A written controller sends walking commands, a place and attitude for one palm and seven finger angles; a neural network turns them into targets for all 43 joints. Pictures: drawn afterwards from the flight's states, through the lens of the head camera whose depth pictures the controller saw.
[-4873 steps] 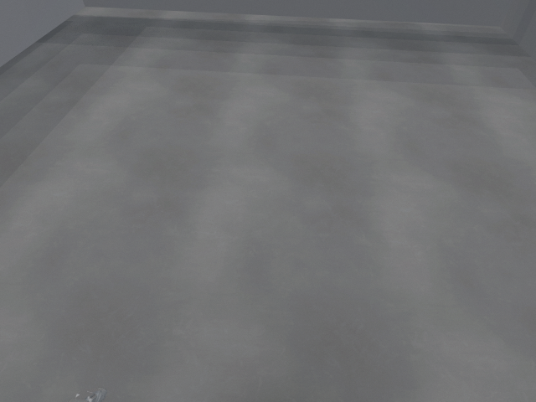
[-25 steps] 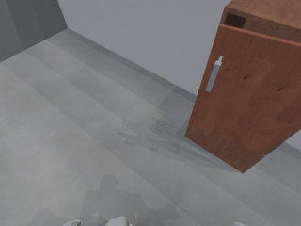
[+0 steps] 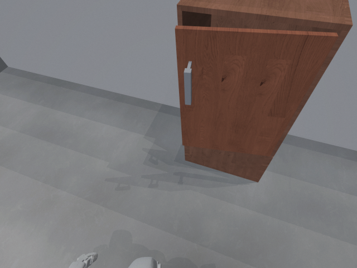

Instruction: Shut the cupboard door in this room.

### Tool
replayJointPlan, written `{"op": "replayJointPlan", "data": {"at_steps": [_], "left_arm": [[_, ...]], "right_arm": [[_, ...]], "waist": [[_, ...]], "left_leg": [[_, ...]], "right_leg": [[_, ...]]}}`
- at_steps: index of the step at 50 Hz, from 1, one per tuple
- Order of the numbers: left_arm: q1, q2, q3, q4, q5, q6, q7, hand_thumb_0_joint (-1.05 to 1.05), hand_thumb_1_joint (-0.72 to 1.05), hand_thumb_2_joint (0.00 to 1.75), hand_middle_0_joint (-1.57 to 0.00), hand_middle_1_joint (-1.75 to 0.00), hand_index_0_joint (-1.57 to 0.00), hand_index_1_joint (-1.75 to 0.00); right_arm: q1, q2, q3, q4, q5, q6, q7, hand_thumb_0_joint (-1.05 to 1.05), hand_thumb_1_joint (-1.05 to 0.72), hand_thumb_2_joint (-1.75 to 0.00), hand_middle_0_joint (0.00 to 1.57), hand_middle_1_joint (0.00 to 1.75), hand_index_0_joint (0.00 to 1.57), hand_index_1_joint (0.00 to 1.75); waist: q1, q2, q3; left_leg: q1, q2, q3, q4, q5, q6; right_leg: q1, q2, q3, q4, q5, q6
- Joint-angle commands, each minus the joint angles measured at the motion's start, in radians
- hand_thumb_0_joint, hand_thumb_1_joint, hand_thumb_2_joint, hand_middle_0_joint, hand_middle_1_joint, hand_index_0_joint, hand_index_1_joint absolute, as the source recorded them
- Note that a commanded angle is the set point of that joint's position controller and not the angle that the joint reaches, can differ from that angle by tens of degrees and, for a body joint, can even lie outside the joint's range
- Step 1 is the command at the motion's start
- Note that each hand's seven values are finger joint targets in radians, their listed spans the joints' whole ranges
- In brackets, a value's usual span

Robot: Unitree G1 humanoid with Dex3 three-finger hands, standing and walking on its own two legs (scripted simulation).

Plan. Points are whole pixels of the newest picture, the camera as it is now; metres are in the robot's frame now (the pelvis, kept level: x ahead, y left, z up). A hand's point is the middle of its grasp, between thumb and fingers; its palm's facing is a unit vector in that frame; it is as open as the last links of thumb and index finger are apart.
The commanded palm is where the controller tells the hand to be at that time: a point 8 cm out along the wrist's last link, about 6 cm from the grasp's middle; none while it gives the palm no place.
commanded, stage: turn to face it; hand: left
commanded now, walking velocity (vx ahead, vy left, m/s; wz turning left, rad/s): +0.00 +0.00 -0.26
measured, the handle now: (189, 83) +0.65 +0.00 -0.01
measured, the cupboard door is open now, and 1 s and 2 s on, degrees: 10 10 10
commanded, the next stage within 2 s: take the last steps up to it in 0.14 s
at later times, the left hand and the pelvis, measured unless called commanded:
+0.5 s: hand out of the picture +0.13 +0.18 -0.15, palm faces -0.15 -0.97 -0.19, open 7.4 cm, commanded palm none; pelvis +0.03 +0.00 +0.01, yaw -9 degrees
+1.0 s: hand (154, 262) +0.16 +0.09 -0.19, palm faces -0.13 -0.98 -0.15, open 7.3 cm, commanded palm none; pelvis +0.13 -0.08 +0.00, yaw -11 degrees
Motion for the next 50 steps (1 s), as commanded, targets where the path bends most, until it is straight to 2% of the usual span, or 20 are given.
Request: {"op": "replayJointPlan", "data": {"at_steps": [1, 7, 10, 12, 13, 14, 19, 22, 27, 28, 29, 30, 31, 32, 36, 41, 44, 45, 47, 50], "left_arm": [[0.042, 0.186, 0.043, -0.046, -0.002, -0.022, 0.022, 0.0, 0.9, 0.9, -0.2, -0.3, -0.2, -0.3], [0.046, 0.196, 0.053, -0.02, 0.007, -0.017, 0.019, 0.0, 0.9, 0.9, -0.2, -0.3, -0.2, -0.3], [0.021, 0.175, 0.048, -0.013, -0.008, -0.01, 0.018, 0.0, 0.9, 0.9, -0.2, -0.3, -0.2, -0.3], [0.085, 0.08, 0.029, -0.015, -0.015, -0.002, 0.011, 0.0, 0.9, 0.9, -0.2, -0.3, -0.2, -0.3], [0.075, 0.081, 0.029, -0.029, -0.013, -0.001, 0.007, 0.0, 0.9, 0.9, -0.2, -0.3, -0.2, -0.3], [0.041, 0.092, 0.034, -0.025, -0.004, 0.009, 0.005, 0.0, 0.9, 0.9, -0.2, -0.3, -0.2, -0.3], [0.005, 0.073, 0.036, -0.011, 0.001, 0.007, -0.033, 0.0, 0.9, 0.9, -0.2, -0.3, -0.2, -0.3], [-0.039, 0.057, 0.028, -0.016, 0.002, 0.004, -0.043, 0.0, 0.9, 0.9, -0.2, -0.3, -0.2, -0.3], [0.045, 0.058, 0.031, 0.024, 0.004, -0.006, -0.053, 0.0, 0.9, 0.9, -0.2, -0.3, -0.2, -0.3], [0.114, 0.084, 0.04, 0.049, 0.005, -0.013, -0.049, 0.0, 0.9, 0.9, -0.2, -0.3, -0.2, -0.3], [0.189, 0.153, 0.055, 0.074, 0.009, -0.024, -0.038, 0.0, 0.9, 0.9, -0.2, -0.3, -0.2, -0.3], [0.245, 0.24, 0.07, 0.094, 0.01, -0.028, -0.023, 0.0, 0.9, 0.9, -0.2, -0.3, -0.2, -0.3], [0.251, 0.233, 0.064, 0.09, 0.002, -0.03, -0.011, 0.0, 0.9, 0.9, -0.2, -0.3, -0.2, -0.3], [0.199, 0.193, 0.06, 0.088, 0.003, -0.03, -0.002, 0.0, 0.9, 0.9, -0.2, -0.3, -0.2, -0.3], [0.097, 0.095, 0.023, 0.075, 0.002, -0.059, 0.006, 0.0, 0.9, 0.9, -0.2, -0.3, -0.2, -0.3], [0.14, 0.107, 0.021, 0.121, 0.0, -0.068, 0.01, 0.0, 0.9, 0.9, -0.2, -0.3, -0.2, -0.3], [0.127, 0.083, 0.013, 0.145, -0.015, -0.064, 0.017, 0.0, 0.9, 0.9, -0.2, -0.3, -0.2, -0.3], [0.168, 0.046, 0.003, 0.151, -0.019, -0.064, 0.021, 0.0, 0.9, 0.9, -0.2, -0.3, -0.2, -0.3], [0.221, 0.005, -0.02, 0.154, -0.022, -0.049, 0.037, 0.0, 0.9, 0.9, -0.2, -0.3, -0.2, -0.3], [0.172, 0.028, -0.013, 0.16, -0.02, -0.012, 0.039, 0.0, 0.9, 0.9, -0.2, -0.3, -0.2, -0.3]], "right_arm": [[0.0, -0.038, -0.006, -0.078, -0.005, -0.036, 0.004, 0.0, -0.9, -0.9, 0.2, 0.3, 0.2, 0.3], [0.002, -0.012, -0.003, -0.07, 0.0, -0.045, 0.005, 0.0, -0.9, -0.9, 0.2, 0.3, 0.2, 0.3], [0.09, -0.019, 0.0, -0.034, -0.001, -0.059, -0.003, 0.0, -0.9, -0.9, 0.2, 0.3, 0.2, 0.3], [0.117, -0.135, -0.016, -0.034, -0.015, -0.074, -0.007, 0.0, -0.9, -0.9, 0.2, 0.3, 0.2, 0.3], [0.123, -0.158, -0.018, -0.046, -0.025, -0.07, -0.014, 0.0, -0.9, -0.9, 0.2, 0.3, 0.2, 0.3], [0.133, -0.156, -0.017, -0.035, -0.031, -0.076, -0.023, 0.0, -0.9, -0.9, 0.2, 0.3, 0.2, 0.3], [0.104, -0.108, -0.008, -0.028, -0.034, -0.086, -0.023, 0.0, -0.9, -0.9, 0.2, 0.3, 0.2, 0.3], [0.151, -0.109, -0.018, 0.005, -0.033, -0.088, -0.02, 0.0, -0.9, -0.9, 0.2, 0.3, 0.2, 0.3], [0.109, -0.132, -0.036, 0.03, -0.027, -0.077, -0.009, 0.0, -0.9, -0.9, 0.2, 0.3, 0.2, 0.3], [0.093, -0.119, -0.035, 0.031, -0.023, -0.078, -0.006, 0.0, -0.9, -0.9, 0.2, 0.3, 0.2, 0.3], [0.073, -0.072, -0.025, 0.016, -0.014, -0.078, 0.0, 0.0, -0.9, -0.9, 0.2, 0.3, 0.2, 0.3], [0.008, -0.001, -0.006, -0.031, -0.01, -0.081, 0.007, 0.0, -0.9, -0.9, 0.2, 0.3, 0.2, 0.3], [-0.025, -0.038, -0.011, -0.045, -0.013, -0.075, 0.005, 0.0, -0.9, -0.9, 0.2, 0.3, 0.2, 0.3], [-0.028, -0.031, -0.018, -0.031, -0.012, -0.07, 0.003, 0.0, -0.9, -0.9, 0.2, 0.3, 0.2, 0.3], [0.051, 0.009, -0.006, 0.02, -0.022, -0.075, 0.019, 0.0, -0.9, -0.9, 0.2, 0.3, 0.2, 0.3], [0.056, 0.045, 0.011, 0.022, -0.018, -0.086, 0.021, 0.0, -0.9, -0.9, 0.2, 0.3, 0.2, 0.3], [0.13, 0.037, 0.023, 0.066, -0.018, -0.104, 0.008, 0.0, -0.9, -0.9, 0.2, 0.3, 0.2, 0.3], [0.177, 0.0, 0.023, 0.081, -0.022, -0.116, 0.0, 0.0, -0.9, -0.9, 0.2, 0.3, 0.2, 0.3], [0.192, -0.075, 0.018, 0.087, -0.009, -0.105, -0.022, 0.0, -0.9, -0.9, 0.2, 0.3, 0.2, 0.3], [0.083, -0.054, 0.022, 0.085, -0.004, -0.08, -0.038, 0.0, -0.9, -0.9, 0.2, 0.3, 0.2, 0.3]], "waist": [[0.016, -0.215, -0.156], [0.023, -0.203, -0.115], [-0.021, -0.18, -0.118], [0.001, 0.157, -0.142], [-0.016, 0.162, -0.11], [-0.029, 0.201, -0.108], [-0.014, 0.084, -0.091], [-0.04, 0.094, -0.074], [0.007, 0.082, -0.081], [0.042, 0.025, -0.092], [0.081, -0.149, -0.102], [0.119, -0.374, -0.079], [0.123, -0.299, -0.055], [0.087, -0.313, -0.006], [0.001, -0.179, -0.001], [0.007, -0.162, -0.051], [-0.032, -0.106, -0.082], [-0.031, -0.002, -0.139], [-0.01, 0.16, -0.179], [0.012, 0.139, -0.099]], "left_leg": [[-0.092, -0.009, -0.022, 0.008, 0.081, -0.008], [0.031, -0.047, 0.007, -0.306, 0.109, 0.007], [0.253, -0.051, 0.004, -0.593, 0.336, 0.022], [0.342, 0.224, -0.284, -0.704, 0.551, 0.149], [0.287, 0.327, -0.383, -0.77, 0.509, 0.235], [0.284, 0.331, -0.405, -0.805, 0.471, 0.237], [0.324, 0.244, -0.18, -0.796, 0.404, 0.207], [0.325, 0.246, -0.145, -0.8, 0.367, 0.203], [0.174, 0.208, -0.08, -0.709, 0.187, 0.159], [0.103, 0.162, -0.024, -0.628, 0.146, 0.124], [-0.059, 0.068, 0.077, -0.451, 0.019, 0.073], [-0.232, -0.044, 0.132, -0.205, -0.155, 0.037], [-0.242, -0.019, 0.025, -0.041, -0.115, 0.052], [-0.257, 0.0, -0.002, 0.036, -0.055, 0.06], [-0.124, 0.013, 0.021, -0.046, 0.106, 0.041], [-0.026, -0.021, 0.071, -0.33, 0.164, 0.051], [0.194, -0.045, 0.063, -0.574, 0.412, 0.062], [0.356, 0.029, -0.039, -0.607, 0.731, 0.1], [0.455, 0.284, -0.233, -0.585, 1.287, 0.258], [0.363, 0.253, -0.188, -0.662, 1.191, 0.276]], "right_leg": [[0.184, -0.248, 0.22, -0.201, 0.659, -0.16], [0.129, -0.242, 0.274, -0.21, 0.513, -0.163], [0.012, -0.185, 0.266, -0.14, 0.396, -0.087], [-0.107, -0.001, 0.099, 0.066, -0.021, 0.016], [-0.142, 0.028, 0.055, 0.233, -0.245, 0.032], [-0.193, 0.014, 0.088, 0.385, -0.263, 0.04], [-0.246, -0.033, 0.04, 0.418, -0.129, 0.051], [-0.2, -0.036, 0.0, 0.269, -0.119, 0.049], [0.086, 0.016, -0.08, -0.081, 0.028, 0.036], [0.205, 0.004, -0.054, -0.181, 0.069, 0.026], [0.348, -0.138, 0.12, -0.295, -0.065, -0.025], [0.379, -0.337, 0.419, -0.407, -0.128, -0.132], [0.277, -0.386, 0.467, -0.44, -0.192, -0.208], [0.22, -0.351, 0.452, -0.453, -0.225, -0.22], [0.13, -0.251, 0.155, -0.366, 0.279, -0.186], [0.223, -0.236, 0.119, -0.308, 0.455, -0.179], [0.191, -0.182, 0.076, -0.155, 0.561, -0.11], [0.114, -0.128, 0.045, -0.034, 0.547, -0.047], [0.018, -0.038, -0.005, 0.098, -0.097, 0.03], [-0.002, -0.062, 0.031, 0.098, -0.221, 0.045]]}}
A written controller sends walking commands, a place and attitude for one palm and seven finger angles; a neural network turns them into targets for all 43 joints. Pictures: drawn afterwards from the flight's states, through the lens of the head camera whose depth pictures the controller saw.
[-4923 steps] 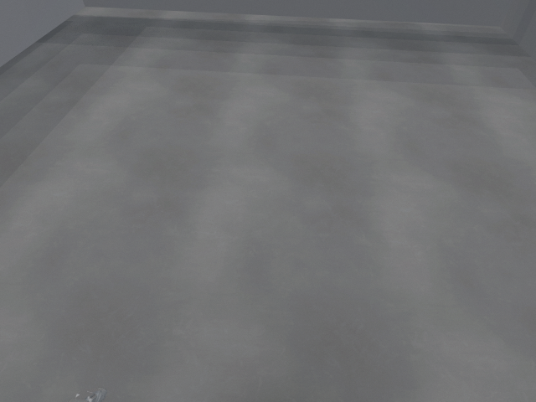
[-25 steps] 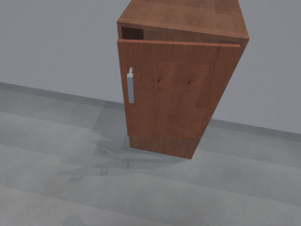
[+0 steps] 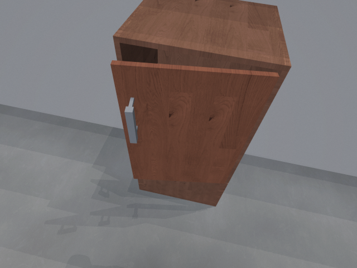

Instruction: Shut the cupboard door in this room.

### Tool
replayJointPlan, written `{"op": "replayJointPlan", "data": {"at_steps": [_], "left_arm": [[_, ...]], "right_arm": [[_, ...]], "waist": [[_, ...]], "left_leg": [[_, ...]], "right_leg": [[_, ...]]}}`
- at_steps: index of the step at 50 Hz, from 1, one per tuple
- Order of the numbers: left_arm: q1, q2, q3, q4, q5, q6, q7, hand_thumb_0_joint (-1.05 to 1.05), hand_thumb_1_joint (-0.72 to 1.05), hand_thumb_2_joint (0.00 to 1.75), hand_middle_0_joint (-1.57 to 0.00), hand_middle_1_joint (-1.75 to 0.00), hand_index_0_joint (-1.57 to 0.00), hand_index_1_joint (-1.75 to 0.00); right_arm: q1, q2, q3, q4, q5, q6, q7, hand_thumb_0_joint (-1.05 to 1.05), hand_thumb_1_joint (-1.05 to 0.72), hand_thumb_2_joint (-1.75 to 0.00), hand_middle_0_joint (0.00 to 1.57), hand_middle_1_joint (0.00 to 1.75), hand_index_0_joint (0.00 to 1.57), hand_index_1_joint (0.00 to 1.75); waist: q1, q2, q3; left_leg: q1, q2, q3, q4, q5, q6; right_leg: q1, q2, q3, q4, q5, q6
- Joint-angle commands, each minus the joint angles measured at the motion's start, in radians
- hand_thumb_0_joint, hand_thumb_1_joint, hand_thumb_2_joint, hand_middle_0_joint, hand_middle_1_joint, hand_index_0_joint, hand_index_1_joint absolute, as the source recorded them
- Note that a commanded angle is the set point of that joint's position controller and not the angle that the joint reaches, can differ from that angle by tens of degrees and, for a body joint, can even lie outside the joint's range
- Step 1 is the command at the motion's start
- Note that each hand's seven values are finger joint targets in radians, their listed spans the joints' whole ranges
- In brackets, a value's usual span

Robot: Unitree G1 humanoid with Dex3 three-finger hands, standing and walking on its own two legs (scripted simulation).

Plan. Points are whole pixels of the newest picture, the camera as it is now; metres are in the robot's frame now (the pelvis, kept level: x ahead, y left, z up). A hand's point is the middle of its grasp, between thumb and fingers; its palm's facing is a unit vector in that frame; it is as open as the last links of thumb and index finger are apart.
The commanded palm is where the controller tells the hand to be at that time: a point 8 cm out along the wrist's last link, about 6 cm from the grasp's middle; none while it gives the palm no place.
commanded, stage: come to a stop and stand still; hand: left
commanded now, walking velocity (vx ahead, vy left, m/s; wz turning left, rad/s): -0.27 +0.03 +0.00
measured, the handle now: (132, 121) +0.50 +0.17 -0.01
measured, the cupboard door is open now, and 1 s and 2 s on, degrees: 10 10 10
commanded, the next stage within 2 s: look again from close up in 0.98 s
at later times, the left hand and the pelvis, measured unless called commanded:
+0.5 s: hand out of the picture +0.04 +0.19 -0.17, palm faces +0.04 -0.97 -0.24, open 7.4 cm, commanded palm none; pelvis +0.01 +0.00 +0.00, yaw +0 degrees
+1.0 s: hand out of the picture -0.01 +0.21 -0.15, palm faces -0.05 -0.96 -0.26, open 7.4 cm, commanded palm none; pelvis -0.03 +0.02 +0.01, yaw -2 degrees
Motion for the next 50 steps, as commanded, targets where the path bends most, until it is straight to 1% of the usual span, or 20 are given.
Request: {"op": "replayJointPlan", "data": {"at_steps": [1, 4, 6, 8, 11, 15, 19, 22, 23, 24, 25, 26, 28, 29, 30, 32, 34, 36, 44, 50], "left_arm": [[0.042, 0.078, 0.016, -0.051, 0.0, 0.006, 0.008, 0.0, 0.9, 0.9, -0.2, -0.3, -0.2, -0.3], [0.073, 0.104, 0.023, -0.056, 0.015, 0.001, 0.009, 0.0, 0.9, 0.9, -0.2, -0.3, -0.2, -0.3], [0.028, 0.129, 0.03, -0.08, 0.017, -0.002, 0.006, 0.0, 0.9, 0.9, -0.2, -0.3, -0.2, -0.3], [0.014, 0.152, 0.034, -0.086, 0.02, -0.012, 0.01, 0.0, 0.9, 0.9, -0.2, -0.3, -0.2, -0.3], [0.024, 0.158, 0.031, -0.081, 0.021, -0.017, 0.018, 0.0, 0.9, 0.9, -0.2, -0.3, -0.2, -0.3], [0.028, 0.189, 0.045, -0.081, 0.023, -0.018, 0.025, 0.0, 0.9, 0.9, -0.2, -0.3, -0.2, -0.3], [-0.005, 0.199, 0.051, -0.086, 0.013, -0.013, 0.024, 0.0, 0.9, 0.9, -0.2, -0.3, -0.2, -0.3], [-0.008, 0.138, 0.034, -0.106, 0.009, -0.005, 0.024, 0.0, 0.9, 0.9, -0.2, -0.3, -0.2, -0.3], [0.085, 0.126, 0.02, -0.095, 0.009, -0.053, 0.058, 0.0, 0.9, 0.9, -0.2, -0.3, -0.2, -0.3], [0.049, 0.211, 0.034, -0.152, 0.016, -0.053, 0.051, 0.0, 0.9, 0.9, -0.2, -0.3, -0.2, -0.3], [0.027, 0.207, 0.03, -0.157, 0.015, -0.051, 0.049, 0.0, 0.9, 0.9, -0.2, -0.3, -0.2, -0.3], [0.015, 0.198, 0.025, -0.175, 0.015, -0.046, 0.046, 0.0, 0.9, 0.9, -0.2, -0.3, -0.2, -0.3], [0.009, 0.155, 0.011, -0.188, 0.004, -0.031, 0.04, 0.0, 0.9, 0.9, -0.2, -0.3, -0.2, -0.3], [0.013, 0.134, 0.004, -0.183, 0.004, -0.022, 0.038, 0.0, 0.9, 0.9, -0.2, -0.3, -0.2, -0.3], [0.01, 0.126, -0.001, -0.178, 0.005, -0.013, 0.033, 0.0, 0.9, 0.9, -0.2, -0.3, -0.2, -0.3], [0.026, 0.117, -0.006, -0.162, 0.01, -0.013, 0.023, 0.0, 0.9, 0.9, -0.2, -0.3, -0.2, -0.3], [0.021, 0.132, -0.015, -0.154, 0.008, -0.02, 0.015, 0.0, 0.9, 0.9, -0.2, -0.3, -0.2, -0.3], [-0.021, 0.147, -0.018, -0.159, 0.009, -0.017, 0.011, 0.0, 0.9, 0.9, -0.2, -0.3, -0.2, -0.3], [0.017, 0.143, -0.019, -0.139, 0.013, -0.018, 0.007, 0.0, 0.9, 0.9, -0.2, -0.3, -0.2, -0.3], [0.036, 0.125, -0.025, -0.101, 0.009, -0.031, 0.005, 0.0, 0.9, 0.9, -0.2, -0.3, -0.2, -0.3]], "right_arm": [[0.072, -0.184, -0.044, 0.0, 0.004, 0.019, -0.029, 0.0, -0.9, -0.9, 0.2, 0.3, 0.2, 0.3], [0.003, -0.173, -0.068, -0.03, 0.015, 0.033, -0.019, 0.0, -0.9, -0.9, 0.2, 0.3, 0.2, 0.3], [-0.015, -0.149, -0.075, -0.041, 0.011, 0.049, -0.006, 0.0, -0.9, -0.9, 0.2, 0.3, 0.2, 0.3], [0.005, -0.116, -0.073, -0.037, 0.008, 0.061, 0.001, 0.0, -0.9, -0.9, 0.2, 0.3, 0.2, 0.3], [-0.025, -0.103, -0.07, -0.047, 0.007, 0.073, 0.003, 0.0, -0.9, -0.9, 0.2, 0.3, 0.2, 0.3], [-0.048, -0.115, -0.066, -0.055, 0.009, 0.071, 0.003, 0.0, -0.9, -0.9, 0.2, 0.3, 0.2, 0.3], [0.0, -0.115, -0.06, -0.04, 0.008, 0.061, 0.004, 0.0, -0.9, -0.9, 0.2, 0.3, 0.2, 0.3], [0.052, -0.18, -0.068, -0.025, 0.002, 0.041, 0.004, 0.0, -0.9, -0.9, 0.2, 0.3, 0.2, 0.3], [-0.008, -0.205, -0.078, -0.108, 0.017, 0.015, 0.008, 0.0, -0.9, -0.9, 0.2, 0.3, 0.2, 0.3], [0.036, -0.138, -0.068, -0.131, 0.008, 0.016, 0.018, 0.0, -0.9, -0.9, 0.2, 0.3, 0.2, 0.3], [0.062, -0.122, -0.06, -0.135, 0.011, 0.017, 0.015, 0.0, -0.9, -0.9, 0.2, 0.3, 0.2, 0.3], [0.094, -0.117, -0.058, -0.136, 0.012, 0.013, 0.016, 0.0, -0.9, -0.9, 0.2, 0.3, 0.2, 0.3], [0.109, -0.164, -0.057, -0.131, 0.001, 0.003, 0.013, 0.0, -0.9, -0.9, 0.2, 0.3, 0.2, 0.3], [0.097, -0.173, -0.056, -0.137, 0.004, 0.003, 0.008, 0.0, -0.9, -0.9, 0.2, 0.3, 0.2, 0.3], [0.076, -0.18, -0.054, -0.144, 0.004, 0.004, 0.005, 0.0, -0.9, -0.9, 0.2, 0.3, 0.2, 0.3], [0.023, -0.173, -0.048, -0.155, 0.002, 0.008, 0.005, 0.0, -0.9, -0.9, 0.2, 0.3, 0.2, 0.3], [0.021, -0.151, -0.04, -0.152, 0.008, 0.009, 0.012, 0.0, -0.9, -0.9, 0.2, 0.3, 0.2, 0.3], [0.049, -0.15, -0.042, -0.131, 0.006, 0.014, 0.019, 0.0, -0.9, -0.9, 0.2, 0.3, 0.2, 0.3], [0.092, -0.158, -0.037, -0.072, -0.002, 0.004, 0.024, 0.0, -0.9, -0.9, 0.2, 0.3, 0.2, 0.3], [0.117, -0.138, -0.028, -0.025, 0.004, -0.008, 0.02, 0.0, -0.9, -0.9, 0.2, 0.3, 0.2, 0.3]], "waist": [[-0.007, 0.223, -0.067], [0.004, 0.077, -0.102], [-0.003, -0.012, -0.081], [-0.014, -0.106, -0.065], [0.004, -0.124, -0.039], [0.023, -0.098, -0.052], [0.004, -0.087, -0.087], [0.002, 0.062, -0.135], [0.008, 0.162, -0.112], [-0.003, 0.107, -0.12], [-0.024, 0.061, -0.128], [-0.037, 0.081, -0.163], [-0.017, 0.305, -0.144], [-0.007, 0.301, -0.12], [0.004, 0.251, -0.079], [0.033, 0.144, -0.031], [0.013, 0.072, -0.025], [-0.011, -0.002, 0.038], [-0.005, 0.053, 0.029], [-0.005, 0.054, -0.002]], "left_leg": [[0.212, 0.273, -0.25, -0.187, 0.876, 0.147], [0.166, 0.156, -0.158, -0.123, 0.515, 0.039], [0.119, 0.088, -0.115, -0.08, 0.244, -0.011], [0.073, 0.02, -0.071, -0.003, 0.094, -0.044], [-0.04, -0.018, -0.103, 0.145, -0.196, -0.06], [-0.106, -0.028, -0.119, 0.148, -0.227, -0.07], [0.024, -0.028, -0.103, -0.1, -0.018, -0.069], [0.263, 0.141, -0.209, -0.129, 0.612, 0.011], [0.239, 0.113, -0.11, 0.081, 0.637, -0.006], [0.076, 0.052, -0.116, 0.078, 0.335, -0.016], [0.049, 0.036, -0.112, 0.029, 0.154, -0.02], [0.102, 0.038, -0.119, -0.056, 0.227, -0.013], [0.196, 0.14, -0.231, -0.115, 0.654, 0.052], [0.196, 0.184, -0.275, -0.157, 0.706, 0.095], [0.158, 0.194, -0.279, -0.178, 0.633, 0.118], [0.062, 0.151, -0.245, -0.17, 0.409, 0.102], [0.047, 0.085, -0.207, -0.198, 0.112, 0.042], [0.032, 0.055, -0.201, -0.234, -0.09, 0.022], [0.001, 0.069, -0.231, -0.337, -0.227, 0.025], [0.051, 0.064, -0.206, -0.315, -0.105, 0.019]], "right_leg": [[-0.111, -0.071, 0.054, -0.025, 0.04, 0.022], [-0.046, -0.097, 0.113, -0.193, 0.474, -0.004], [-0.069, -0.175, 0.188, -0.221, 0.563, -0.046], [-0.03, -0.267, 0.245, -0.238, 0.848, -0.093], [0.043, -0.318, 0.258, -0.235, 1.12, -0.149], [0.171, -0.33, 0.247, -0.182, 1.26, -0.18], [0.152, -0.287, 0.207, -0.133, 1.132, -0.133], [-0.031, -0.14, 0.091, -0.108, 0.594, -0.016], [-0.098, -0.162, 0.132, -0.187, 0.791, 0.02], [-0.001, -0.223, 0.206, -0.131, 0.922, -0.041], [0.012, -0.239, 0.206, -0.098, 0.91, -0.084], [0.004, -0.209, 0.171, -0.048, 0.834, -0.087], [-0.094, -0.078, 0.05, 0.036, 0.383, -0.027], [-0.133, -0.035, 0.032, 0.059, 0.079, -0.009], [-0.146, -0.036, 0.041, 0.067, -0.007, -0.008], [-0.097, -0.054, 0.06, -0.049, 0.132, -0.015], [-0.101, -0.095, 0.132, -0.167, 0.21, -0.031], [-0.168, -0.102, 0.155, -0.208, 0.101, -0.033], [-0.162, -0.086, 0.138, -0.219, 0.046, -0.026], [-0.141, -0.105, 0.148, -0.242, 0.139, -0.028]]}}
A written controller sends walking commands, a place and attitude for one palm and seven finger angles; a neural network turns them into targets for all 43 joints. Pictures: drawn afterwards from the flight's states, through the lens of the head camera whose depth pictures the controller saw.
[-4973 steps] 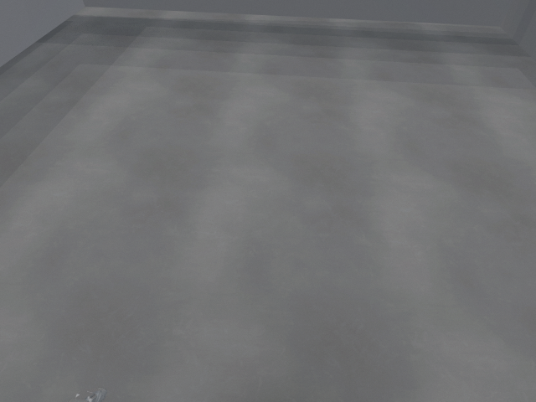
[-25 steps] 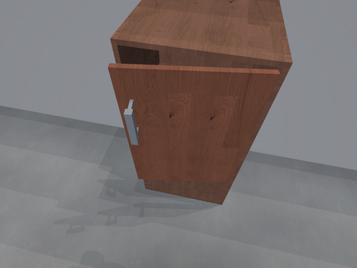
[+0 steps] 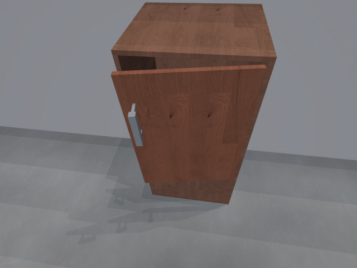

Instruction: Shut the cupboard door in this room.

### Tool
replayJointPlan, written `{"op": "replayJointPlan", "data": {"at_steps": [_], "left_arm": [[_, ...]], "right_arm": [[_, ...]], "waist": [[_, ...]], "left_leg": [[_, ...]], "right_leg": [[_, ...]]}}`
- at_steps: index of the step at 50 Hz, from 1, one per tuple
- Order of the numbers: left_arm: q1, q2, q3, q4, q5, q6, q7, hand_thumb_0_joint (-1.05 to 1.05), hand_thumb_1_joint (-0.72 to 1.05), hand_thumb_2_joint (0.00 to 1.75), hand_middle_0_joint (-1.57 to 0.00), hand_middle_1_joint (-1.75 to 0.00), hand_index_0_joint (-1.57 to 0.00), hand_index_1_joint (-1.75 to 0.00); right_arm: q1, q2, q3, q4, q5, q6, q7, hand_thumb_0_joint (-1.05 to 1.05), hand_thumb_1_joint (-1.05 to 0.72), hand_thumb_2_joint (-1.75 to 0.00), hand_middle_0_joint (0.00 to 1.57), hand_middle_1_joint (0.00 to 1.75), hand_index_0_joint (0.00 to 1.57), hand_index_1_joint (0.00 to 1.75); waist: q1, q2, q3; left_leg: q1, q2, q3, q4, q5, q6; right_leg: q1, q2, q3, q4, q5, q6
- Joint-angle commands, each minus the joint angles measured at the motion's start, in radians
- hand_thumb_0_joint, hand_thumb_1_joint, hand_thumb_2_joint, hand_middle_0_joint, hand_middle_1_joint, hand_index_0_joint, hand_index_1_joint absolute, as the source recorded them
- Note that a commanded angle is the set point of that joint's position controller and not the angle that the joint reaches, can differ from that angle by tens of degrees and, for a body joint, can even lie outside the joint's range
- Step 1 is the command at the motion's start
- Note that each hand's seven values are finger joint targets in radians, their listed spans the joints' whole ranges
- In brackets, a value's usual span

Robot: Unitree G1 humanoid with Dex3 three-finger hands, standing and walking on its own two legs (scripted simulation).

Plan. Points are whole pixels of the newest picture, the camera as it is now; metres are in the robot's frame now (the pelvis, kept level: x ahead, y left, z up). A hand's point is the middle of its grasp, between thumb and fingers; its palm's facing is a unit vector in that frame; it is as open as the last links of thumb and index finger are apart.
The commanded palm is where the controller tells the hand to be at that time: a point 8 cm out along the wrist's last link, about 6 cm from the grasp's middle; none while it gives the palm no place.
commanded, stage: look again from close up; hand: left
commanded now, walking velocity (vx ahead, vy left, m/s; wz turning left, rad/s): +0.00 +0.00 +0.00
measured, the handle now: (136, 125) +0.53 +0.16 -0.02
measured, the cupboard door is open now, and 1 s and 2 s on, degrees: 10 10 10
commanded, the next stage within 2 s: shuffle to correct the standing spot in 0.58 s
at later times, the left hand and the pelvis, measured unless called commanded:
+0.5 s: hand out of the picture +0.02 +0.14 -0.17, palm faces +0.01 -0.98 -0.20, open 7.3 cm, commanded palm none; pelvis +0.03 -0.03 +0.00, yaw +1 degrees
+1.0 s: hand out of the picture +0.05 +0.12 -0.19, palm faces +0.06 -0.99 -0.16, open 7.4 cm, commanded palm none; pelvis +0.08 -0.04 -0.01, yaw +1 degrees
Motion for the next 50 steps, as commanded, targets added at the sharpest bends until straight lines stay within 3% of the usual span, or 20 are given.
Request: {"op": "replayJointPlan", "data": {"at_steps": [1, 2, 9, 16, 22, 24, 33, 34, 36, 39, 42, 44, 46, 47, 48, 49, 50], "left_arm": [[0.041, 0.114, 0.021, -0.018, -0.006, -0.031, 0.004, 0.0, 0.9, 0.9, -0.2, -0.3, -0.2, -0.3], [0.039, 0.112, 0.021, -0.011, -0.005, -0.033, 0.005, 0.0, 0.9, 0.9, -0.2, -0.3, -0.2, -0.3], [0.048, 0.097, 0.017, 0.039, -0.009, -0.041, 0.007, 0.0, 0.9, 0.9, -0.2, -0.3, -0.2, -0.3], [0.056, 0.085, 0.017, 0.067, -0.01, -0.042, 0.008, 0.0, 0.9, 0.9, -0.2, -0.3, -0.2, -0.3], [0.059, 0.083, 0.02, 0.073, -0.007, -0.047, 0.009, 0.0, 0.9, 0.9, -0.2, -0.3, -0.2, -0.3], [0.053, 0.088, 0.021, 0.07, -0.009, -0.047, 0.008, 0.0, 0.9, 0.9, -0.2, -0.3, -0.2, -0.3], [0.046, 0.107, 0.029, 0.063, -0.008, -0.05, 0.009, 0.0, 0.9, 0.9, -0.2, -0.3, -0.2, -0.3], [0.044, 0.108, 0.03, 0.062, -0.009, -0.05, 0.009, 0.0, 0.9, 0.9, -0.2, -0.3, -0.2, -0.3], [0.062, 0.095, 0.031, 0.072, -0.006, -0.045, 0.006, 0.0, 0.9, 0.9, -0.2, -0.3, -0.2, -0.3], [0.071, 0.104, 0.041, 0.071, -0.002, -0.036, -0.003, 0.0, 0.9, 0.9, -0.2, -0.3, -0.2, -0.3], [0.1, 0.117, 0.055, 0.07, -0.001, -0.036, -0.007, 0.0, 0.9, 0.9, -0.2, -0.3, -0.2, -0.3], [0.118, 0.115, 0.061, 0.073, -0.003, -0.039, -0.008, 0.0, 0.9, 0.9, -0.2, -0.3, -0.2, -0.3], [0.106, 0.1, 0.061, 0.067, -0.003, -0.041, -0.005, 0.0, 0.9, 0.9, -0.2, -0.3, -0.2, -0.3], [0.101, 0.088, 0.06, 0.064, -0.001, -0.041, -0.004, 0.0, 0.9, 0.9, -0.2, -0.3, -0.2, -0.3], [0.095, 0.076, 0.057, 0.062, -0.003, -0.043, 0.0, 0.0, 0.9, 0.9, -0.2, -0.3, -0.2, -0.3], [0.093, 0.062, 0.057, 0.062, -0.007, -0.044, 0.005, 0.0, 0.9, 0.9, -0.2, -0.3, -0.2, -0.3], [0.097, 0.054, 0.053, 0.067, -0.012, -0.043, 0.011, 0.0, 0.9, 0.9, -0.2, -0.3, -0.2, -0.3]], "right_arm": [[0.016, -0.086, -0.018, -0.029, 0.001, -0.037, -0.01, 0.0, -0.9, -0.9, 0.2, 0.3, 0.2, 0.3], [0.021, -0.075, -0.017, -0.02, 0.002, -0.037, -0.012, 0.0, -0.9, -0.9, 0.2, 0.3, 0.2, 0.3], [0.037, -0.057, -0.01, 0.035, 0.006, -0.043, -0.019, 0.0, -0.9, -0.9, 0.2, 0.3, 0.2, 0.3], [0.028, -0.043, -0.009, 0.06, 0.006, -0.04, -0.025, 0.0, -0.9, -0.9, 0.2, 0.3, 0.2, 0.3], [0.017, -0.035, -0.011, 0.07, 0.005, -0.039, -0.027, 0.0, -0.9, -0.9, 0.2, 0.3, 0.2, 0.3], [0.01, -0.042, -0.011, 0.07, 0.004, -0.039, -0.028, 0.0, -0.9, -0.9, 0.2, 0.3, 0.2, 0.3], [-0.011, -0.054, -0.011, 0.069, 0.002, -0.037, -0.03, 0.0, -0.9, -0.9, 0.2, 0.3, 0.2, 0.3], [-0.012, -0.053, -0.012, 0.071, 0.002, -0.037, -0.031, 0.0, -0.9, -0.9, 0.2, 0.3, 0.2, 0.3], [-0.002, -0.042, -0.009, 0.076, -0.002, -0.033, -0.027, 0.0, -0.9, -0.9, 0.2, 0.3, 0.2, 0.3], [-0.006, -0.036, -0.012, 0.069, -0.009, -0.029, -0.021, 0.0, -0.9, -0.9, 0.2, 0.3, 0.2, 0.3], [-0.008, -0.016, -0.012, 0.055, -0.01, -0.032, -0.018, 0.0, -0.9, -0.9, 0.2, 0.3, 0.2, 0.3], [-0.012, -0.012, -0.013, 0.05, -0.01, -0.038, -0.02, 0.0, -0.9, -0.9, 0.2, 0.3, 0.2, 0.3], [0.017, -0.005, -0.009, 0.061, -0.007, -0.046, -0.025, 0.0, -0.9, -0.9, 0.2, 0.3, 0.2, 0.3], [0.049, -0.015, -0.01, 0.078, -0.005, -0.05, -0.029, 0.0, -0.9, -0.9, 0.2, 0.3, 0.2, 0.3], [0.087, -0.042, -0.012, 0.096, -0.006, -0.052, -0.036, 0.0, -0.9, -0.9, 0.2, 0.3, 0.2, 0.3], [0.108, -0.056, -0.016, 0.104, -0.004, -0.051, -0.045, 0.0, -0.9, -0.9, 0.2, 0.3, 0.2, 0.3], [0.099, -0.065, -0.017, 0.102, 0.0, -0.047, -0.053, 0.0, -0.9, -0.9, 0.2, 0.3, 0.2, 0.3]], "waist": [[0.012, -0.041, 0.03], [0.012, -0.063, 0.03], [0.008, -0.043, 0.026], [0.011, -0.028, 0.037], [0.011, -0.064, 0.034], [0.01, -0.039, 0.028], [0.014, -0.058, 0.019], [0.014, -0.058, 0.011], [0.016, -0.064, 0.003], [0.023, -0.1, 0.081], [0.027, -0.148, 0.115], [0.025, -0.14, 0.124], [0.01, -0.073, 0.095], [0.002, 0.003, 0.075], [-0.004, 0.084, 0.03], [-0.004, 0.13, -0.011], [0.007, 0.144, -0.01]], "left_leg": [[-0.004, 0.126, -0.17, -0.146, -0.133, 0.008], [0.008, 0.125, -0.161, -0.133, -0.098, 0.007], [0.056, 0.125, -0.135, -0.091, 0.047, -0.004], [0.065, 0.127, -0.126, -0.083, 0.061, -0.009], [0.086, 0.129, -0.119, -0.07, 0.103, -0.014], [0.089, 0.128, -0.119, -0.069, 0.114, -0.016], [0.096, 0.128, -0.108, -0.056, 0.152, -0.025], [0.101, 0.129, -0.108, -0.058, 0.152, -0.027], [0.094, 0.121, -0.094, -0.036, 0.047, -0.025], [0.008, 0.096, -0.068, 0.017, -0.097, -0.023], [-0.062, 0.072, -0.033, 0.105, -0.135, -0.028], [-0.073, 0.069, -0.021, 0.155, -0.123, -0.028], [0.008, 0.087, -0.04, 0.09, 0.012, -0.026], [0.083, 0.118, -0.071, 0.058, 0.18, -0.017], [0.159, 0.162, -0.108, 0.061, 0.404, 0.0], [0.204, 0.204, -0.14, 0.065, 0.626, 0.027], [0.209, 0.226, -0.154, 0.069, 0.78, 0.042]], "right_leg": [[-0.027, -0.055, 0.08, -0.124, -0.06, -0.048], [-0.024, -0.059, 0.076, -0.132, -0.044, -0.046], [-0.007, -0.066, 0.078, -0.137, 0.062, -0.046], [0.002, -0.068, 0.075, -0.147, 0.09, -0.048], [0.017, -0.071, 0.068, -0.147, 0.17, -0.048], [0.023, -0.072, 0.072, -0.146, 0.185, -0.049], [0.067, -0.08, 0.065, -0.145, 0.31, -0.05], [0.071, -0.079, 0.066, -0.144, 0.309, -0.05], [0.073, -0.073, 0.068, -0.148, 0.155, -0.054], [0.042, -0.078, 0.103, -0.185, -0.086, -0.081], [0.054, -0.106, 0.149, -0.212, -0.116, -0.119], [0.056, -0.133, 0.167, -0.202, -0.018, -0.145], [0.05, -0.103, 0.107, -0.12, 0.194, -0.129], [0.034, -0.056, 0.049, -0.038, 0.293, -0.102], [0.02, -0.028, -0.005, 0.037, 0.324, -0.074], [0.022, -0.012, -0.034, 0.073, 0.295, -0.055], [0.028, -0.01, -0.048, 0.06, 0.242, -0.044]]}}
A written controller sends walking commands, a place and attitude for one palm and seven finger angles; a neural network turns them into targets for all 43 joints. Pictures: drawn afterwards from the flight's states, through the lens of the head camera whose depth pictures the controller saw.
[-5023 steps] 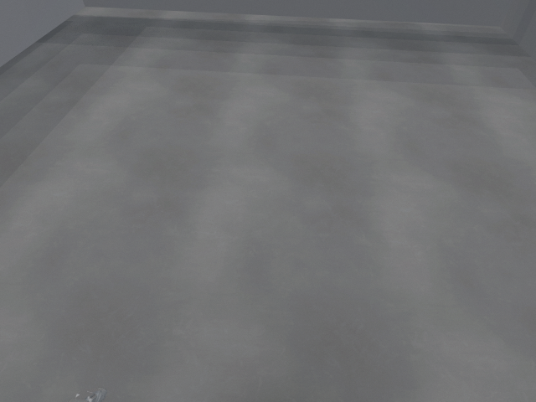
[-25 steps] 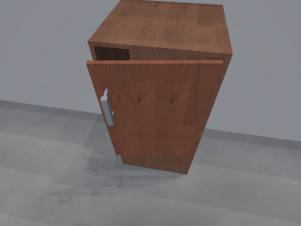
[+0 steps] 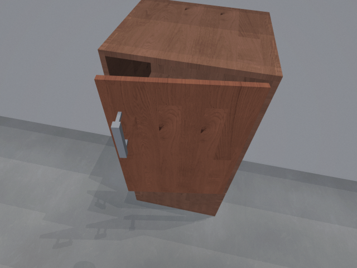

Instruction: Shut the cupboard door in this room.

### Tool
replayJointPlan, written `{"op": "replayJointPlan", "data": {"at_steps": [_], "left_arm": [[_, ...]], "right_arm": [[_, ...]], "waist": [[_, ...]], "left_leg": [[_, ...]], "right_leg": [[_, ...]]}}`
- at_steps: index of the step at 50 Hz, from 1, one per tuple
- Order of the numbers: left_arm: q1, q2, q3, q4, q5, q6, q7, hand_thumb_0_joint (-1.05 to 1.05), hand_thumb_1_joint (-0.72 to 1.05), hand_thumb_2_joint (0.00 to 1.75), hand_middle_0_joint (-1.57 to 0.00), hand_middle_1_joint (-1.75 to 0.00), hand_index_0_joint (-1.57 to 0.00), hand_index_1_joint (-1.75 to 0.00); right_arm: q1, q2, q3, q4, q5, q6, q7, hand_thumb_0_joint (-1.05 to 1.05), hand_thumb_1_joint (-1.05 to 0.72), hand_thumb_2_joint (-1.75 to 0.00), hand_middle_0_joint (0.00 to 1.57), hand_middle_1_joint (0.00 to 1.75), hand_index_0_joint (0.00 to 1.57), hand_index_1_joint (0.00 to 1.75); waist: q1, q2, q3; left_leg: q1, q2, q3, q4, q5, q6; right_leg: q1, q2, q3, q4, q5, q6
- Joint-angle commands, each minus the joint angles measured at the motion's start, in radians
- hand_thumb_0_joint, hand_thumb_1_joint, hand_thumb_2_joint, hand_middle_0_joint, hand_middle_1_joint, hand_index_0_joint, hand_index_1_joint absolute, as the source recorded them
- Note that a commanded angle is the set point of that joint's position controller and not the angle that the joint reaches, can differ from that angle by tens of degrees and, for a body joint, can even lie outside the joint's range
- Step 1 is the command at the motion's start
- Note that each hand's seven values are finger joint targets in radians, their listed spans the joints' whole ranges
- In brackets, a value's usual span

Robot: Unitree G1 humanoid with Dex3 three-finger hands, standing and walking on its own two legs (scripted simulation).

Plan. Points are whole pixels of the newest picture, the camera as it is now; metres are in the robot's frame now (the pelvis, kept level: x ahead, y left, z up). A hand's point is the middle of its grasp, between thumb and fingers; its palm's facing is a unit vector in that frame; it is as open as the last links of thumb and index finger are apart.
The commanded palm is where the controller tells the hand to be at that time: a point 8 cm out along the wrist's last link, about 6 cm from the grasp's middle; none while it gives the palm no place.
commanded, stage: come to a stop and stand still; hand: left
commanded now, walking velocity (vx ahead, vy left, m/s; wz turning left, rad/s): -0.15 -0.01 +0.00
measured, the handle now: (121, 135) +0.45 +0.20 -0.01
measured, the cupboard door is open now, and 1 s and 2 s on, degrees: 10 10 10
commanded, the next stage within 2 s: look again from close up in 0.94 s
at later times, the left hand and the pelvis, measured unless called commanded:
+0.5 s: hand out of the picture +0.04 +0.19 -0.16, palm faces +0.00 -0.97 -0.26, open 7.4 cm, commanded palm none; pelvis -0.01 +0.00 +0.01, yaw +0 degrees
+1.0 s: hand out of the picture -0.08 +0.19 -0.16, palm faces +0.01 -0.98 -0.21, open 7.4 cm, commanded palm none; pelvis -0.06 +0.01 +0.01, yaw +0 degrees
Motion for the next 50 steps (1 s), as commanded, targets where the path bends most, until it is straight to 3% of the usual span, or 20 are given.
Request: {"op": "replayJointPlan", "data": {"at_steps": [1, 3, 6, 12, 15, 16, 17, 18, 19, 20, 22, 24, 25, 26, 28, 30, 31, 34, 36, 50], "left_arm": [[0.064, 0.074, 0.018, -0.029, -0.014, -0.019, 0.022, 0.0, 0.9, 0.9, -0.2, -0.3, -0.2, -0.3], [0.078, 0.094, 0.024, -0.027, -0.01, -0.017, 0.028, 0.0, 0.9, 0.9, -0.2, -0.3, -0.2, -0.3], [0.082, 0.117, 0.033, -0.044, -0.008, -0.009, 0.032, 0.0, 0.9, 0.9, -0.2, -0.3, -0.2, -0.3], [0.051, 0.101, 0.04, -0.092, -0.002, 0.0, 0.032, 0.0, 0.9, 0.9, -0.2, -0.3, -0.2, -0.3], [0.051, 0.105, 0.041, -0.1, -0.001, 0.0, 0.03, 0.0, 0.9, 0.9, -0.2, -0.3, -0.2, -0.3], [0.116, 0.147, 0.042, -0.083, 0.0, -0.021, 0.065, 0.0, 0.9, 0.9, -0.2, -0.3, -0.2, -0.3], [0.106, 0.198, 0.055, -0.111, 0.021, -0.043, 0.062, 0.0, 0.9, 0.9, -0.2, -0.3, -0.2, -0.3], [0.117, 0.187, 0.046, -0.139, 0.021, -0.046, 0.061, 0.0, 0.9, 0.9, -0.2, -0.3, -0.2, -0.3], [0.085, 0.16, 0.028, -0.167, 0.013, -0.046, 0.056, 0.0, 0.9, 0.9, -0.2, -0.3, -0.2, -0.3], [0.063, 0.184, 0.03, -0.193, 0.0, -0.046, 0.049, 0.0, 0.9, 0.9, -0.2, -0.3, -0.2, -0.3], [-0.02, 0.187, 0.031, -0.229, -0.017, -0.035, 0.038, 0.0, 0.9, 0.9, -0.2, -0.3, -0.2, -0.3], [-0.039, 0.104, 0.024, -0.258, -0.011, -0.008, 0.034, 0.0, 0.9, 0.9, -0.2, -0.3, -0.2, -0.3], [-0.022, 0.093, 0.021, -0.253, -0.012, -0.006, 0.03, 0.0, 0.9, 0.9, -0.2, -0.3, -0.2, -0.3], [0.018, 0.1, 0.019, -0.233, -0.014, -0.008, 0.027, 0.0, 0.9, 0.9, -0.2, -0.3, -0.2, -0.3], [0.048, 0.155, 0.019, -0.202, -0.01, -0.023, 0.027, 0.0, 0.9, 0.9, -0.2, -0.3, -0.2, -0.3], [-0.006, 0.168, 0.008, -0.208, -0.007, -0.023, 0.026, 0.0, 0.9, 0.9, -0.2, -0.3, -0.2, -0.3], [-0.033, 0.164, 0.003, -0.214, -0.009, -0.022, 0.025, 0.0, 0.9, 0.9, -0.2, -0.3, -0.2, -0.3], [-0.055, 0.151, -0.006, -0.219, -0.011, -0.011, 0.018, 0.0, 0.9, 0.9, -0.2, -0.3, -0.2, -0.3], [-0.027, 0.143, -0.006, -0.205, -0.009, -0.005, 0.016, 0.0, 0.9, 0.9, -0.2, -0.3, -0.2, -0.3], [0.082, 0.094, -0.02, -0.101, -0.01, -0.019, 0.014, 0.0, 0.9, 0.9, -0.2, -0.3, -0.2, -0.3]], "right_arm": [[0.097, -0.125, -0.023, -0.009, 0.005, -0.012, -0.033, 0.0, -0.9, -0.9, 0.2, 0.3, 0.2, 0.3], [0.074, -0.115, -0.03, -0.029, 0.009, -0.005, -0.039, 0.0, -0.9, -0.9, 0.2, 0.3, 0.2, 0.3], [0.067, -0.099, -0.042, -0.049, 0.011, 0.004, -0.039, 0.0, -0.9, -0.9, 0.2, 0.3, 0.2, 0.3], [0.062, -0.088, -0.061, -0.069, 0.004, 0.01, -0.035, 0.0, -0.9, -0.9, 0.2, 0.3, 0.2, 0.3], [0.045, -0.082, -0.057, -0.078, 0.004, 0.011, -0.031, 0.0, -0.9, -0.9, 0.2, 0.3, 0.2, 0.3], [-0.041, -0.152, -0.075, -0.165, 0.016, -0.002, -0.018, 0.0, -0.9, -0.9, 0.2, 0.3, 0.2, 0.3], [-0.01, -0.115, -0.063, -0.217, 0.007, 0.0, -0.006, 0.0, -0.9, -0.9, 0.2, 0.3, 0.2, 0.3], [0.04, -0.065, -0.054, -0.208, 0.007, -0.007, -0.001, 0.0, -0.9, -0.9, 0.2, 0.3, 0.2, 0.3], [0.038, -0.082, -0.057, -0.212, 0.004, -0.006, -0.004, 0.0, -0.9, -0.9, 0.2, 0.3, 0.2, 0.3], [0.065, -0.095, -0.059, -0.201, 0.006, -0.005, -0.003, 0.0, -0.9, -0.9, 0.2, 0.3, 0.2, 0.3], [0.119, -0.158, -0.071, -0.179, -0.002, -0.005, -0.001, 0.0, -0.9, -0.9, 0.2, 0.3, 0.2, 0.3], [0.078, -0.182, -0.064, -0.201, -0.009, 0.0, -0.001, 0.0, -0.9, -0.9, 0.2, 0.3, 0.2, 0.3], [0.036, -0.182, -0.055, -0.215, -0.01, 0.001, -0.003, 0.0, -0.9, -0.9, 0.2, 0.3, 0.2, 0.3], [-0.009, -0.17, -0.045, -0.232, -0.006, 0.002, -0.006, 0.0, -0.9, -0.9, 0.2, 0.3, 0.2, 0.3], [-0.013, -0.133, -0.036, -0.236, 0.005, 0.008, -0.006, 0.0, -0.9, -0.9, 0.2, 0.3, 0.2, 0.3], [0.013, -0.118, -0.032, -0.222, 0.001, 0.02, 0.007, 0.0, -0.9, -0.9, 0.2, 0.3, 0.2, 0.3], [0.023, -0.124, -0.033, -0.212, 0.0, 0.023, 0.01, 0.0, -0.9, -0.9, 0.2, 0.3, 0.2, 0.3], [0.029, -0.14, -0.031, -0.186, -0.003, 0.018, 0.017, 0.0, -0.9, -0.9, 0.2, 0.3, 0.2, 0.3], [0.03, -0.149, -0.03, -0.18, -0.006, 0.019, 0.017, 0.0, -0.9, -0.9, 0.2, 0.3, 0.2, 0.3], [0.108, -0.118, -0.016, -0.088, 0.002, 0.001, 0.011, 0.0, -0.9, -0.9, 0.2, 0.3, 0.2, 0.3]], "waist": [[0.001, 0.178, -0.022], [0.002, 0.077, 0.006], [-0.003, 0.018, -0.059], [-0.007, 0.015, -0.071], [0.001, -0.004, -0.042], [0.005, -0.024, -0.006], [-0.012, -0.056, -0.023], [-0.014, -0.167, -0.128], [-0.028, -0.147, -0.151], [-0.041, -0.096, -0.195], [-0.069, 0.04, -0.166], [-0.038, 0.182, 0.014], [-0.009, 0.201, 0.066], [0.015, 0.196, 0.09], [0.002, 0.075, 0.041], [-0.033, -0.053, 0.001], [-0.041, -0.108, 0.012], [-0.036, 0.008, 0.098], [-0.025, 0.04, 0.129], [-0.013, 0.022, 0.058]], "left_leg": [[0.134, 0.151, -0.096, -0.045, 1.017, 0.117], [0.096, 0.103, -0.048, -0.018, 0.941, 0.08], [0.073, 0.067, -0.009, -0.017, 0.751, 0.061], [0.086, 0.072, 0.022, -0.022, 0.733, 0.07], [0.036, 0.06, 0.026, -0.031, 0.602, 0.066], [-0.002, 0.069, 0.077, 0.157, 0.496, 0.032], [-0.19, -0.025, 0.092, 0.203, 0.206, 0.033], [-0.257, -0.035, 0.049, 0.127, -0.038, 0.059], [-0.232, -0.068, 0.061, 0.043, -0.003, 0.059], [-0.127, -0.083, 0.074, -0.028, 0.139, 0.067], [0.117, 0.033, 0.011, -0.053, 0.583, 0.109], [0.051, 0.18, -0.126, -0.105, 0.817, 0.197], [0.005, 0.183, -0.149, -0.11, 0.799, 0.203], [-0.038, 0.155, -0.147, -0.094, 0.673, 0.182], [-0.077, 0.06, -0.08, -0.042, 0.385, 0.095], [-0.045, 0.02, -0.032, -0.048, 0.187, 0.059], [-0.024, 0.02, -0.031, -0.064, 0.144, 0.056], [-0.027, 0.041, -0.076, -0.166, 0.096, 0.069], [-0.094, 0.047, -0.104, -0.223, -0.005, 0.076], [-0.088, 0.054, -0.112, -0.25, 0.05, 0.08]], "right_leg": [[-0.058, -0.085, 0.015, -0.027, 0.411, 0.02], [-0.024, -0.116, 0.038, -0.063, 0.662, 0.024], [0.031, -0.157, 0.049, -0.025, 0.915, 0.027], [-0.014, -0.151, 0.037, 0.008, 0.86, 0.036], [0.002, -0.164, 0.05, -0.033, 0.826, 0.038], [-0.079, -0.194, 0.121, -0.113, 1.188, 0.099], [0.126, -0.254, 0.108, -0.067, 1.571, 0.08], [0.257, -0.289, 0.129, 0.041, 1.688, 0.02], [0.277, -0.262, 0.088, 0.109, 1.684, -0.014], [0.238, -0.233, 0.074, 0.151, 1.562, -0.016], [-0.01, -0.164, 0.02, 0.153, 0.973, 0.011], [-0.163, -0.06, 0.008, 0.102, 0.105, 0.039], [-0.153, -0.052, 0.005, 0.012, 0.001, 0.037], [-0.116, -0.059, 0.01, -0.095, 0.092, 0.03], [-0.051, -0.155, 0.149, -0.166, 0.459, 0.0], [-0.078, -0.202, 0.184, -0.188, 0.454, -0.033], [-0.118, -0.198, 0.177, -0.21, 0.337, -0.042], [-0.214, -0.137, 0.147, -0.246, -0.005, -0.018], [-0.206, -0.113, 0.14, -0.252, -0.081, -0.007], [-0.146, -0.125, 0.129, -0.248, 0.019, -0.002]]}}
